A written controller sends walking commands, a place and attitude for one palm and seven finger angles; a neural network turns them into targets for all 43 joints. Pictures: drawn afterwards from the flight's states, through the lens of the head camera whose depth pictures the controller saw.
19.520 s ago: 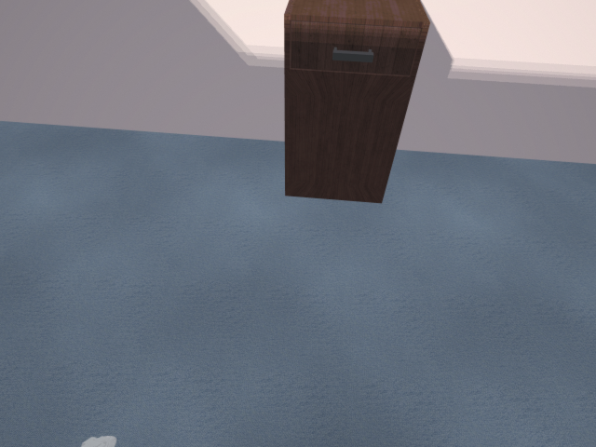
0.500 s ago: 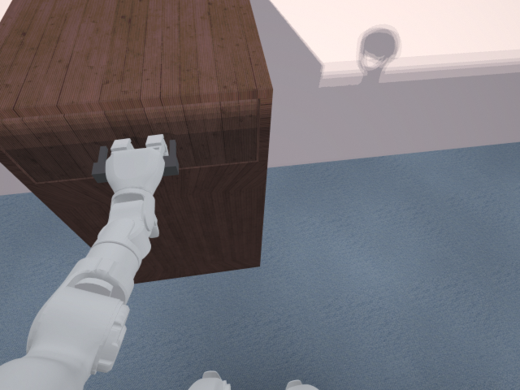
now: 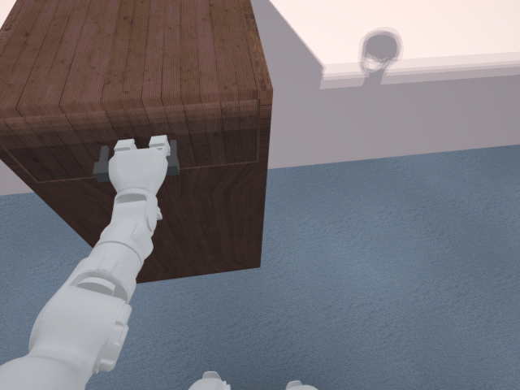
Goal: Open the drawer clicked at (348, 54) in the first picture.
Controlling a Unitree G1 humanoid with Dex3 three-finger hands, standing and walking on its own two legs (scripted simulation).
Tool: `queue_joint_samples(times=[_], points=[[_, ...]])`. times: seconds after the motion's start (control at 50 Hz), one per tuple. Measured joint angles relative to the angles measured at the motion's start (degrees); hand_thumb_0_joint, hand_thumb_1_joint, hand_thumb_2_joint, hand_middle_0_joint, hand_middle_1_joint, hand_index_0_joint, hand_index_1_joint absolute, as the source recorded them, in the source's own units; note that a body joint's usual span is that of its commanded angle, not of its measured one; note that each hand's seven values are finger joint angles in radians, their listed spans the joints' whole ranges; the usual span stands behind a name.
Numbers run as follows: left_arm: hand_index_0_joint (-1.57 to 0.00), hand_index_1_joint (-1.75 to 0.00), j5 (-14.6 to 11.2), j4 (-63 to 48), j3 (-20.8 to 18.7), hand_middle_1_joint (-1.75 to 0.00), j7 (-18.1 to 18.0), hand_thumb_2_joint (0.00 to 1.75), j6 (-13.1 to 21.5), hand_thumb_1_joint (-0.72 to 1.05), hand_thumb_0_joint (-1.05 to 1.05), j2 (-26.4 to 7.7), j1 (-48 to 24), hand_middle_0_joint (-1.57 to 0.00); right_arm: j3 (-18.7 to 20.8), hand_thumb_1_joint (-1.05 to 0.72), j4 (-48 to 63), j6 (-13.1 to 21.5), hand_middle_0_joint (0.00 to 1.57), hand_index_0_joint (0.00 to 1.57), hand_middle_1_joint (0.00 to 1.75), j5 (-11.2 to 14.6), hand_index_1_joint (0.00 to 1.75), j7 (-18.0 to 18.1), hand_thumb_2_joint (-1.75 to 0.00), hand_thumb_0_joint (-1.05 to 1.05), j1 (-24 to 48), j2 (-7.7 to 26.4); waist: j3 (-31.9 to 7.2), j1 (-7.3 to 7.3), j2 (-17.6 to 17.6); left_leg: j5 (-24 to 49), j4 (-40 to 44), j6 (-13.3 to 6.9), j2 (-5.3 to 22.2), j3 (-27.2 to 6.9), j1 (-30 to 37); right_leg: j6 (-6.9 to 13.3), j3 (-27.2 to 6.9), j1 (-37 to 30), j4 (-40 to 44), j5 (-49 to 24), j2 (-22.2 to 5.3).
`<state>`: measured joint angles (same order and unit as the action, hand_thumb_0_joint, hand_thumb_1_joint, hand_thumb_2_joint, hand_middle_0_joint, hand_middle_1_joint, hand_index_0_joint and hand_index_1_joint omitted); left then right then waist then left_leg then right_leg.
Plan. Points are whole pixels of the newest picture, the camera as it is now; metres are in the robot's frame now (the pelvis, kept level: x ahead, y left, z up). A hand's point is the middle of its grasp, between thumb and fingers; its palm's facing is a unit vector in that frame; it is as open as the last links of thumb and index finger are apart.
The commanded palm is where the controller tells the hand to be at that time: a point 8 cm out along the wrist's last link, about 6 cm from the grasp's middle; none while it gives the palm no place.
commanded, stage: close the thumb around the handle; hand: left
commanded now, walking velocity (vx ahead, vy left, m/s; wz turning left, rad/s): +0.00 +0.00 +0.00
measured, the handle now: (138, 158) +0.51 +0.20 +0.02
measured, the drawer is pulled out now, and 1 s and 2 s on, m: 0.00 0.04 0.20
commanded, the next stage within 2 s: pull the drawer open in 0.42 s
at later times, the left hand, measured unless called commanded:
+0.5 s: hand (146, 186) +0.46 +0.18 +0.00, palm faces -0.03 -0.03 -1.00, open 5.7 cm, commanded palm +0.44 +0.18 +0.06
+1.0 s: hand (145, 207) +0.42 +0.18 +0.00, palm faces +0.01 -0.06 -1.00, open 5.6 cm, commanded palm +0.40 +0.18 +0.06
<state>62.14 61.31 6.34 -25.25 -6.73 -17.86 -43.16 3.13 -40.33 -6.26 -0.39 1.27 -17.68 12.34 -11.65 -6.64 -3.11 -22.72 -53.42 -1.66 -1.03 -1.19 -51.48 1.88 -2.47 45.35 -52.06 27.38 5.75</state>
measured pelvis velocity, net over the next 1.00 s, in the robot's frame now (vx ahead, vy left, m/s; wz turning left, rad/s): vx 0.02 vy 0.01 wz -0.01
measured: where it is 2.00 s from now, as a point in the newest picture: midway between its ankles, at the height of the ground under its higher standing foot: outside the picture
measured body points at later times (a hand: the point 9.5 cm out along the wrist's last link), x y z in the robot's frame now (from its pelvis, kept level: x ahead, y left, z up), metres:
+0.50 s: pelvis +0.00 +0.01 +0.00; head +0.09 +0.01 +0.44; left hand +0.46 +0.18 +0.05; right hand +0.03 -0.26 -0.13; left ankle +0.02 +0.10 -0.68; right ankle -0.03 -0.11 -0.68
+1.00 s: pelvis +0.02 +0.01 +0.01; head +0.08 +0.01 +0.46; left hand +0.42 +0.18 +0.05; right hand +0.09 -0.25 -0.12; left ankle +0.02 +0.10 -0.68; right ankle -0.03 -0.11 -0.68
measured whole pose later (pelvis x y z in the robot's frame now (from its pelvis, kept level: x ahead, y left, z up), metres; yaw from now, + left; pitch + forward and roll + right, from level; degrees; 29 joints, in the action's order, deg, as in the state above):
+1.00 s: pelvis +0.02 +0.01 +0.01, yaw +0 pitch +18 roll -2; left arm 62.7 47.7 8.8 -27.5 -7.3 -14.6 -28.5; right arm 3.7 -39.8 -7.9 -0.2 0.6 -15.3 12.2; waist -11.4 -4.0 -2.9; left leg -23.3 -50.4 -2.4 -1.3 -0.3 -44.6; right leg 1.4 -3.5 38.3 -48.3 27.4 5.2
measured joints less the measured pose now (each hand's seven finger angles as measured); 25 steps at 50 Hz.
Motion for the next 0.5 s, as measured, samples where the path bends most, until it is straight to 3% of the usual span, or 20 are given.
queue_joint_samples(times=[0.32,0.5], points=[[-0.40,-1.32,-0.1,-1.1,-0.5,-1.32,0.2,0.80,0.5,0.66,0.00,-0.9,0.8,-0.39,0.1,-0.91,-0.5,-0.4,0.20,0.20,0.30,0.0,0.30,-0.2,-0.90,0.01,-1.5,0.1,0.0,-0.07,0.0,-0.4,0.1,-0.2,0.1,0.3,0.1,-0.2,-0.3,-0.2,0.5,0.0,0.1],[-0.41,-1.34,0.1,-0.9,-0.2,-1.34,-0.2,0.80,0.2,0.69,0.00,-0.7,1.0,-0.36,0.2,-0.91,-0.3,-0.6,0.20,0.20,0.30,0.0,0.30,-0.2,-0.90,0.01,-1.1,0.1,0.1,-0.22,0.0,-0.3,0.2,-0.5,0.1,0.5,0.3,-0.4,-0.5,-0.4,0.7,-0.1,0.0]])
